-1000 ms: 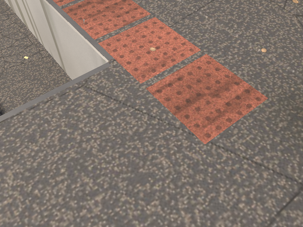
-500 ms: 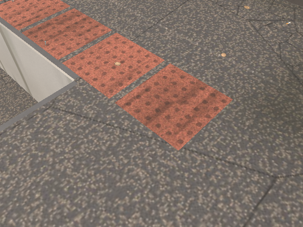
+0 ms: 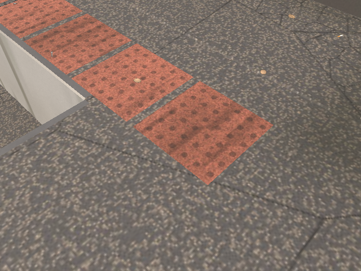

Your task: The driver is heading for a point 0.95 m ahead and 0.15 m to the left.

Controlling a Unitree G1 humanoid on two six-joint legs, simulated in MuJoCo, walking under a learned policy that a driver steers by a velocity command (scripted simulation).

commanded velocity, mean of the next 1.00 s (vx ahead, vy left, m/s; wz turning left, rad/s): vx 0.24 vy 0.00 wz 0.00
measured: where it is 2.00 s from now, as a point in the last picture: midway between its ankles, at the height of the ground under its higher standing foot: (176, 195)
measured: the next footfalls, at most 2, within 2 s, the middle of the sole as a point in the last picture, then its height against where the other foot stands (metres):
right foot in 1.00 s outside the picture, level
left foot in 1.52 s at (148, 219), level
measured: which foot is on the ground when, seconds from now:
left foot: down 0.00-1.00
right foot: down 0.00-0.52, up 0.54-0.98, down 1.00-1.00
